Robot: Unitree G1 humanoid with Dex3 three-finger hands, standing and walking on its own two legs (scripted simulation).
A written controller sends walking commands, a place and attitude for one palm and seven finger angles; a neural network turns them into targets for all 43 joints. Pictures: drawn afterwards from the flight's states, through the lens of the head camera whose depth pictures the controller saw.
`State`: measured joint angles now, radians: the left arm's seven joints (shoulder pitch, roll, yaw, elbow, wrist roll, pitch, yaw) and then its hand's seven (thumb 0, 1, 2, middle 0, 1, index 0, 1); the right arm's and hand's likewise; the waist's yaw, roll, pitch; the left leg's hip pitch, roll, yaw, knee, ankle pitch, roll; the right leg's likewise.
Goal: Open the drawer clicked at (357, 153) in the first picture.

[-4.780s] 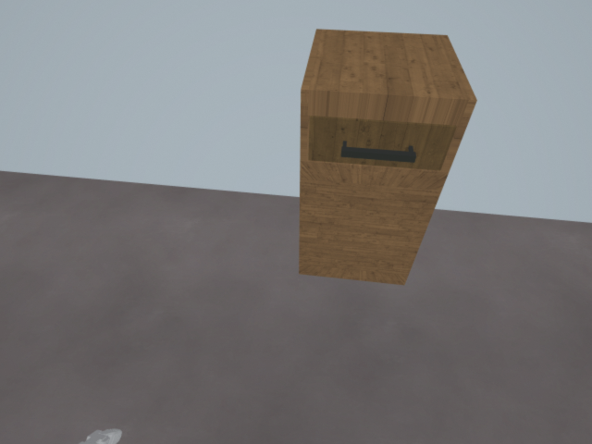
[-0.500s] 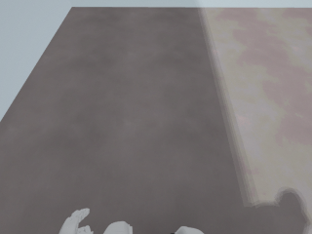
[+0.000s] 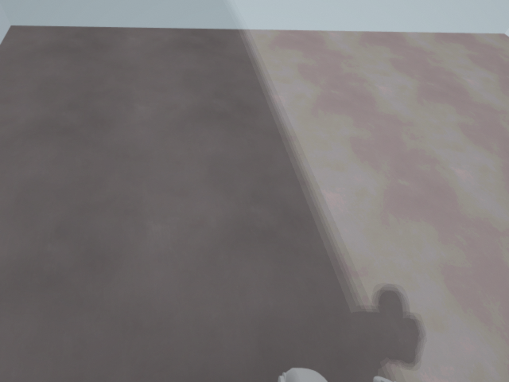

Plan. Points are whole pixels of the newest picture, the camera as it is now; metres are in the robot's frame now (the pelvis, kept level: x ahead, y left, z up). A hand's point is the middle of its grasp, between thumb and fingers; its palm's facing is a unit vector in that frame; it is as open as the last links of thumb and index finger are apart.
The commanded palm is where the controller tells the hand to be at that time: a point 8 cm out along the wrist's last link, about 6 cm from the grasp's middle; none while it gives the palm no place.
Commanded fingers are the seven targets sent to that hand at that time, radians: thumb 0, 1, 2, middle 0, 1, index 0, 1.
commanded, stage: walk to a spot facing it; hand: left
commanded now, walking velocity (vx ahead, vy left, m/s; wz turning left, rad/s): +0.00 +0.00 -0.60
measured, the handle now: out of the picture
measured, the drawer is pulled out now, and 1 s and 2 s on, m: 0.00 0.00 0.00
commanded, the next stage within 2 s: turn to face it in 1.24 s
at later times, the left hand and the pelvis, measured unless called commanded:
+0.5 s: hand (198, 365) +0.17 +0.10 -0.15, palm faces -0.29 -0.92 -0.27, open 7.3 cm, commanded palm none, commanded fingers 0.00 0.90 0.90 -0.20 -0.30 -0.20 -0.30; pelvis +0.00 -0.05 -0.01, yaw -19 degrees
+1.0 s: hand (186, 340) +0.21 +0.13 -0.18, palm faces -0.51 -0.84 -0.19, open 7.4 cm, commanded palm none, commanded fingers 0.00 0.90 0.90 -0.20 -0.30 -0.20 -0.30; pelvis +0.05 -0.02 +0.00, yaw -37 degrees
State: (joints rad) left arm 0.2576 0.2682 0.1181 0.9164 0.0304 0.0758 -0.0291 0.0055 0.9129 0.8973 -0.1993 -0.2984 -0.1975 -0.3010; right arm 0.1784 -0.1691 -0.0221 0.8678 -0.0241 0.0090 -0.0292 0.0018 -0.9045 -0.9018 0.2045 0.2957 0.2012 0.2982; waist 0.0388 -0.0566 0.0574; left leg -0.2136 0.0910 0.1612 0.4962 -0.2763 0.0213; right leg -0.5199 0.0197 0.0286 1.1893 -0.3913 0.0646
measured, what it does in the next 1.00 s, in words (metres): steps on the spot, turning right: right foot, then left foot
